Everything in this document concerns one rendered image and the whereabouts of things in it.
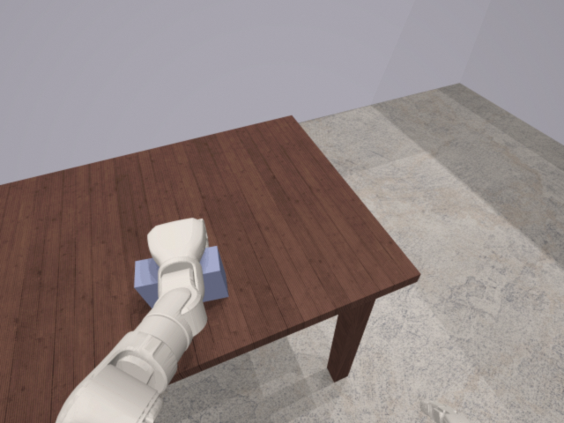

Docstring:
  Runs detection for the sponge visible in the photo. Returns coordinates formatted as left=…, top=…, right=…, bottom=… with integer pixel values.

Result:
left=134, top=246, right=229, bottom=308

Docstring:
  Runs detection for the robot left upper arm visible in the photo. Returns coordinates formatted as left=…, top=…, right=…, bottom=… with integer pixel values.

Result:
left=62, top=364, right=164, bottom=423

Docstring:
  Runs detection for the robot left forearm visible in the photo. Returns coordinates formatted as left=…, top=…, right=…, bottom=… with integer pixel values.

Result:
left=56, top=256, right=207, bottom=423

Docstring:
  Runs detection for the table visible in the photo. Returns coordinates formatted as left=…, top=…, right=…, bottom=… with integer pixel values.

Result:
left=0, top=115, right=421, bottom=423

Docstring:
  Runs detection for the robot right hand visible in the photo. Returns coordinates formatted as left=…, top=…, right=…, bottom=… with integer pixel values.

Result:
left=420, top=400, right=471, bottom=423

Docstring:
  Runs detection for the robot left hand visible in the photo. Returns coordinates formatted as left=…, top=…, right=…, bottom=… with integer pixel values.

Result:
left=147, top=218, right=209, bottom=267

